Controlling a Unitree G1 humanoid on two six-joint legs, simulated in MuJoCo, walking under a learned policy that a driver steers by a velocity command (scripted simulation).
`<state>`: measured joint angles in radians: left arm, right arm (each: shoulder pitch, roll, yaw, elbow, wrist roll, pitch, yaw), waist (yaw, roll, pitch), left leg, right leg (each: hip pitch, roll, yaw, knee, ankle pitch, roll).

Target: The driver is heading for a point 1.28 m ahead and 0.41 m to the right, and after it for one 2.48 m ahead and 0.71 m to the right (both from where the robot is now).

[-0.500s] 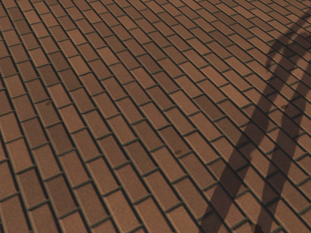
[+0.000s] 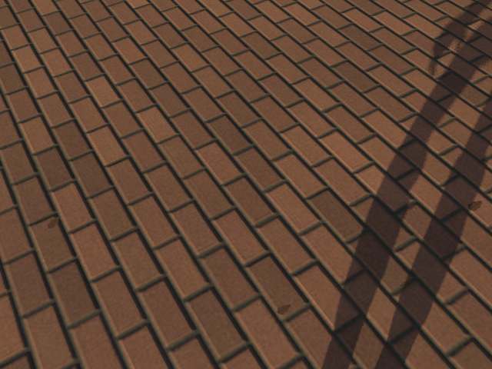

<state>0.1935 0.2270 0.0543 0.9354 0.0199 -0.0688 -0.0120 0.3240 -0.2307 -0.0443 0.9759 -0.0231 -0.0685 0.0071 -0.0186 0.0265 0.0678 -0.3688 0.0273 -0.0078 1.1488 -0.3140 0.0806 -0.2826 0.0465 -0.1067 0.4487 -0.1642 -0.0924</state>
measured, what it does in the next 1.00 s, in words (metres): walks ahead, turning right: left foot, then right foot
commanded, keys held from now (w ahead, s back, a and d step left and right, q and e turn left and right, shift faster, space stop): w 0.16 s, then w+e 0.28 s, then e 0.56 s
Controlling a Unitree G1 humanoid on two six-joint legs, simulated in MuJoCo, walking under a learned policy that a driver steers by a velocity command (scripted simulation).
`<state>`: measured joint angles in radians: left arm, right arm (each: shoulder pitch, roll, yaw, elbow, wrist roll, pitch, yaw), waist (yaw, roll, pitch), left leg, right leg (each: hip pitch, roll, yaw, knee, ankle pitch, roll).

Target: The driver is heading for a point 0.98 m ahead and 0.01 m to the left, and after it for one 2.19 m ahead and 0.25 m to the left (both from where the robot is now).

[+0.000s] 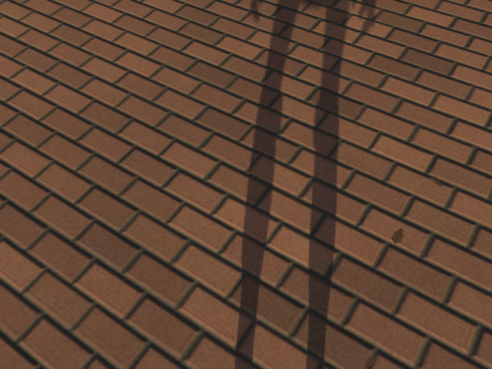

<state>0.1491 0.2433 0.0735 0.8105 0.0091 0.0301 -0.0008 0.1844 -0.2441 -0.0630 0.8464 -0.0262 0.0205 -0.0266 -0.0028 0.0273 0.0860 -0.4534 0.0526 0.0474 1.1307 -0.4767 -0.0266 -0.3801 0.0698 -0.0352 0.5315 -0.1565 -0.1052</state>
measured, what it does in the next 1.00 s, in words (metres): walks ahead: left foot, then right foot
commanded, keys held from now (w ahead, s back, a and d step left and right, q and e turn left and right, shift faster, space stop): e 0.20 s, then no key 0.20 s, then w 0.60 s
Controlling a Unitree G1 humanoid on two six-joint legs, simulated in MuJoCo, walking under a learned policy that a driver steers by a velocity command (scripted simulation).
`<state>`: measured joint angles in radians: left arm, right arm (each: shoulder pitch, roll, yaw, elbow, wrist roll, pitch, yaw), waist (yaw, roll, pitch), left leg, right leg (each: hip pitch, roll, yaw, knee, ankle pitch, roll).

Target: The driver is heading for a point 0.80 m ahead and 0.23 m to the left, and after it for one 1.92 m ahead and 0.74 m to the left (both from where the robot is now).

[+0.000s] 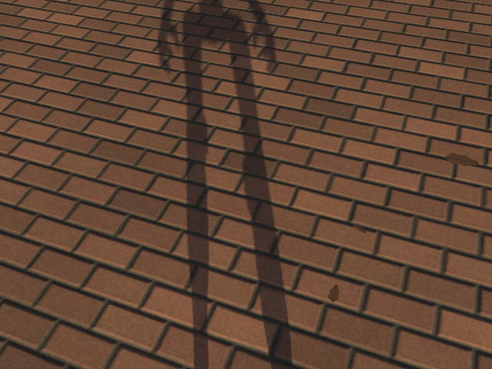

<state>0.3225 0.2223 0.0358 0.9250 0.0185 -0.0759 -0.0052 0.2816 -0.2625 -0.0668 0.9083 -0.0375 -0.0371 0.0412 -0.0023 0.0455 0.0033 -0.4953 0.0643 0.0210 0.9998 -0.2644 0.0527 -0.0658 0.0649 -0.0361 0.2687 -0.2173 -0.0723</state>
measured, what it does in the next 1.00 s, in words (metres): walks ahead: left foot, then right foot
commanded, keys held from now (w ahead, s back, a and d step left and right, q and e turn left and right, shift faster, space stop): w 0.52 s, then w+q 0.48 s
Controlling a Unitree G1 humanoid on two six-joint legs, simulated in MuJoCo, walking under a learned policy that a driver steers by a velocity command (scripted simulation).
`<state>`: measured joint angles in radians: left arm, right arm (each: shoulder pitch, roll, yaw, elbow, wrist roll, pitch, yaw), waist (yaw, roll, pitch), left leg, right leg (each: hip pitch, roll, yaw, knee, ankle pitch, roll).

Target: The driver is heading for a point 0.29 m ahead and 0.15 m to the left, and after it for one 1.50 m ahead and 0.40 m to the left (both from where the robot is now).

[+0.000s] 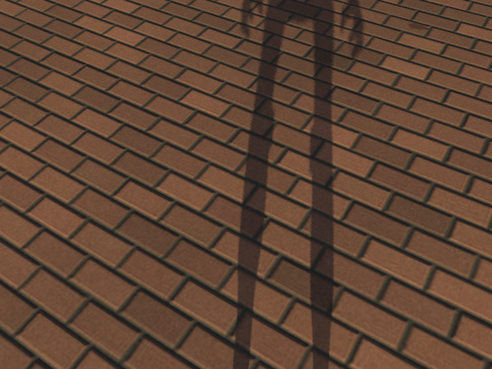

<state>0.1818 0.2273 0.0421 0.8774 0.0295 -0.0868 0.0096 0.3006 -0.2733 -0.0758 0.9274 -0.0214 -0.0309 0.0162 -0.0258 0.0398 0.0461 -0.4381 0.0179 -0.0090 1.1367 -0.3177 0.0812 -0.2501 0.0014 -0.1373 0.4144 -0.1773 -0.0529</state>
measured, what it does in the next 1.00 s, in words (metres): walks ahead, turning left: left foot, then right foot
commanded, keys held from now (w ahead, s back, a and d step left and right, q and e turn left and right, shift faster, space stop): w+q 0.64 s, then w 0.36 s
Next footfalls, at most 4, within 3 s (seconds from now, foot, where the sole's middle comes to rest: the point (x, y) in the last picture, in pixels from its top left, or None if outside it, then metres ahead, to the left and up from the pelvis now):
0.36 left None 0.32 0.13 -0.78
0.90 right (221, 295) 0.69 0.12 -0.78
1.44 left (124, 255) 0.84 0.42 -0.78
2.00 right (150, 176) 1.16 0.37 -0.78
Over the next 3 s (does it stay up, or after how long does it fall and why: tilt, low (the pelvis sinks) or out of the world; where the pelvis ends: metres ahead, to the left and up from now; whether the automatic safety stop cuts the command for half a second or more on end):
stays up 1.40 0.45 0.00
